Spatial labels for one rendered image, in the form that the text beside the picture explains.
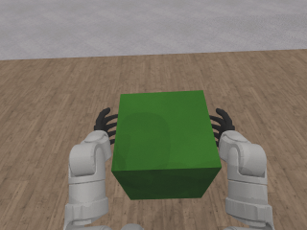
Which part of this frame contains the left robot hand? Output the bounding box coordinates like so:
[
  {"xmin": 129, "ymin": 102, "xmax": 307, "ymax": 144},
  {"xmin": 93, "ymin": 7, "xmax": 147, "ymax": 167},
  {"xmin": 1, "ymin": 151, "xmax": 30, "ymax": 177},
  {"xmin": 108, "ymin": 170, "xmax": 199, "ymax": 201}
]
[{"xmin": 94, "ymin": 107, "xmax": 118, "ymax": 145}]

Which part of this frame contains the robot left forearm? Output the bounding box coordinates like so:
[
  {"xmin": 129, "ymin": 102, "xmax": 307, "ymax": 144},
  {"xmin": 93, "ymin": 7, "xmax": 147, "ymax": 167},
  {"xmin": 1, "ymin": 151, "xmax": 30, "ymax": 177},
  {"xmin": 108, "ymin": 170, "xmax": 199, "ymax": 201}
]
[{"xmin": 63, "ymin": 130, "xmax": 112, "ymax": 230}]

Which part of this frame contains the robot right forearm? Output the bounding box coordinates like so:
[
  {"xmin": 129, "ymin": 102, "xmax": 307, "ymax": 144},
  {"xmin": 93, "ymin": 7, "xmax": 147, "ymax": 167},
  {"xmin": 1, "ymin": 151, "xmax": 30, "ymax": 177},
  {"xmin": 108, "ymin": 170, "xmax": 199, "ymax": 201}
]
[{"xmin": 218, "ymin": 130, "xmax": 275, "ymax": 230}]

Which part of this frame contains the carton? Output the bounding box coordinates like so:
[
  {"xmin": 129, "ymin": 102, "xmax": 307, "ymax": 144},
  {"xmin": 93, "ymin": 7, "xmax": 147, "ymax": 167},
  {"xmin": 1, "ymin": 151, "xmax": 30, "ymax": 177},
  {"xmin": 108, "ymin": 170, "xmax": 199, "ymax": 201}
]
[{"xmin": 111, "ymin": 90, "xmax": 222, "ymax": 200}]

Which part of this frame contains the right robot hand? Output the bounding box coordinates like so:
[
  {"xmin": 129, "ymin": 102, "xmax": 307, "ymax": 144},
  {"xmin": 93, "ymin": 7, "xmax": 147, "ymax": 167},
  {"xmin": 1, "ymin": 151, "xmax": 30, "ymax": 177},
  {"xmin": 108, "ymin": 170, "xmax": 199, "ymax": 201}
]
[{"xmin": 209, "ymin": 108, "xmax": 235, "ymax": 147}]

